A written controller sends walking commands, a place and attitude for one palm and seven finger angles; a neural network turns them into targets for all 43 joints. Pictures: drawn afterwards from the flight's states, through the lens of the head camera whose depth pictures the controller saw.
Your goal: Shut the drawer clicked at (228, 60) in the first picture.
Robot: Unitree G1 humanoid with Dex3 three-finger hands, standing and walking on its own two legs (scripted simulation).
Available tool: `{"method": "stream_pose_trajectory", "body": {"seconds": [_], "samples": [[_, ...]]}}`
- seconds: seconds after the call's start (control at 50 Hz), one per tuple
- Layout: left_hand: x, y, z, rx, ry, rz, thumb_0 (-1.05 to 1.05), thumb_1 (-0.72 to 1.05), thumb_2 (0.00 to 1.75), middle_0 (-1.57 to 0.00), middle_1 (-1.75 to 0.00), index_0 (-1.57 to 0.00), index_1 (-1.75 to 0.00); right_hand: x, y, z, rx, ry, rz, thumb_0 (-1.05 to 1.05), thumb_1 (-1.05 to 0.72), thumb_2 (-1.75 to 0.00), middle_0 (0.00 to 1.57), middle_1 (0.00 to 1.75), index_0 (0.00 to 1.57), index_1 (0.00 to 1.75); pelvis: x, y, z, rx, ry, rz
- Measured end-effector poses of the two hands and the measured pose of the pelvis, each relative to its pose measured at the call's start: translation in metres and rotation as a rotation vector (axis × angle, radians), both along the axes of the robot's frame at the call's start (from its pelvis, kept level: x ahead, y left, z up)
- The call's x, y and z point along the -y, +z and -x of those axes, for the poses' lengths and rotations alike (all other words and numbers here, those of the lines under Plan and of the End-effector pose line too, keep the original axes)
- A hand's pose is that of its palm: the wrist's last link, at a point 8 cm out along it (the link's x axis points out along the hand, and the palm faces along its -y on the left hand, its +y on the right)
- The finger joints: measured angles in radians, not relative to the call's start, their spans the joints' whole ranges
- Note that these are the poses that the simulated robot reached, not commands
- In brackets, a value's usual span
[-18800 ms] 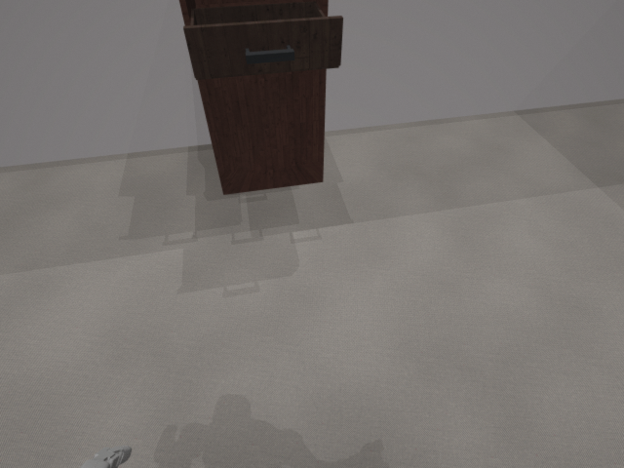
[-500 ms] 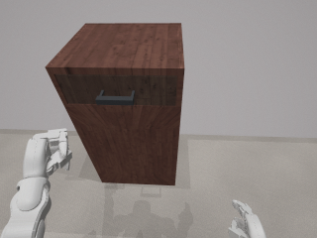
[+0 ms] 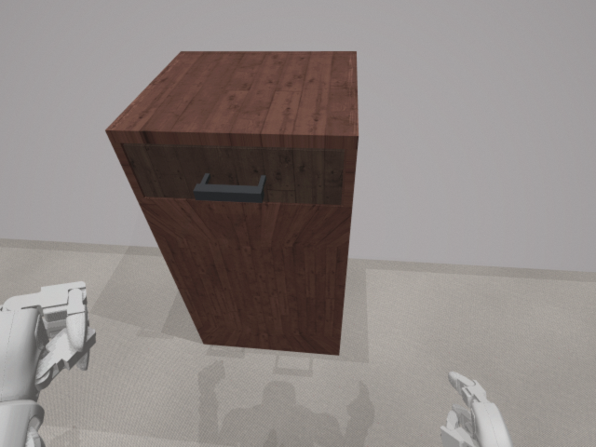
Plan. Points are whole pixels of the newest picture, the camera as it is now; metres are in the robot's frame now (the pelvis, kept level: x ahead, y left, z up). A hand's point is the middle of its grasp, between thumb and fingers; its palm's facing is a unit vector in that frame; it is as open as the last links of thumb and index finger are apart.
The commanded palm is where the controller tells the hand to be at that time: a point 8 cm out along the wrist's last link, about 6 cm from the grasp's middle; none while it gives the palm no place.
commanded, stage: step back with the hand held close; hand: left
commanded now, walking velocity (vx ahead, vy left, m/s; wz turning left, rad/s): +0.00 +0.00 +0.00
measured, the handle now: (231, 186) +0.59 +0.22 +0.02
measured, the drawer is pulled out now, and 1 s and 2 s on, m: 0.00 0.00 0.00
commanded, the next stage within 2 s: stop stepping back and stand still in 1.36 s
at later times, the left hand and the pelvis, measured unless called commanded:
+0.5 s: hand (96, 327) +0.19 +0.24 +0.15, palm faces +0.21 -0.84 -0.50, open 3.3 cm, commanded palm +0.13 +0.29 +0.17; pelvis -0.02 +0.02 +0.00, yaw -3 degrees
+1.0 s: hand out of the picture +0.05 +0.28 +0.16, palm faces +0.37 -0.80 -0.48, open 3.3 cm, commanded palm +0.00 +0.32 +0.17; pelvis -0.12 +0.04 -0.01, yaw +2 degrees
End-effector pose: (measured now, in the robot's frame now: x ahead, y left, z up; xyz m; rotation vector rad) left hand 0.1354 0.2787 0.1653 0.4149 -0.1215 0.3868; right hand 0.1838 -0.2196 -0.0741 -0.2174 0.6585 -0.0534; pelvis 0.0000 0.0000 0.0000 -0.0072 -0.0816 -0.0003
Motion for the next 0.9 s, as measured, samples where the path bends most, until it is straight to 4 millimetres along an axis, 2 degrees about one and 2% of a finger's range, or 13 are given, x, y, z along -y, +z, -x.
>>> {"method": "stream_pose_trajectory", "body": {"seconds": [0.1,0.24,0.34,0.42,0.62,0.78,0.9], "samples": [[0.005,-0.001,-0.009,0.005,-0.012,0.011,0.02,0.9,0.9,-1.41,-1.6,-1.41,-1.6,-0.001,0.001,-0.003,0.005,0.007,0.002,0.02,-0.91,-0.9,0.2,0.3,0.2,0.3,0.002,0.0,-0.004,-0.003,-0.005,-0.003],[0.004,0.019,-0.025,0.037,-0.071,-0.104,0.02,0.89,0.9,-1.41,-1.6,-1.41,-1.6,0.007,0.001,-0.002,-0.032,-0.038,-0.003,0.02,-0.91,-0.9,0.2,0.3,0.2,0.3,0.001,0.0,-0.007,-0.044,-0.024,0.005],[0.003,0.009,-0.034,-0.04,-0.12,-0.113,0.01,0.9,0.9,-1.4,-1.6,-1.41,-1.6,0.017,-0.003,0.011,-0.082,-0.112,0.004,0.02,-0.91,-0.9,0.2,0.3,0.2,0.3,-0.007,0.0,-0.002,-0.073,-0.042,0.001],[0.001,0.002,-0.031,-0.092,-0.156,-0.114,0.02,0.9,0.9,-1.4,-1.6,-1.41,-1.6,0.02,-0.004,0.028,-0.119,-0.152,0.017,0.02,-0.91,-0.9,0.2,0.3,0.2,0.3,-0.012,0.0,0.005,-0.087,-0.05,0.0],[-0.017,0.011,0.008,-0.018,-0.16,-0.148,0.02,0.89,0.9,-1.4,-1.6,-1.41,-1.6,0.005,-0.001,0.067,-0.122,-0.157,0.042,0.02,-0.91,-0.9,0.2,0.3,0.2,0.3,-0.025,-0.003,0.038,-0.085,-0.039,0.02],[-0.035,0.007,0.048,0.026,-0.123,-0.162,0.02,0.89,0.9,-1.41,-1.6,-1.41,-1.6,-0.017,-0.002,0.094,-0.074,-0.123,0.044,0.02,-0.91,-0.9,0.2,0.3,0.2,0.3,-0.038,-0.008,0.07,-0.072,-0.014,0.038],[-0.043,0.01,0.087,0.045,-0.064,-0.212,0.02,0.89,0.9,-1.41,-1.6,-1.41,-1.6,-0.028,-0.013,0.109,-0.069,-0.053,0.041,0.02,-0.91,-0.9,0.2,0.3,0.2,0.3,-0.036,-0.015,0.098,-0.091,0.044,0.027]]}}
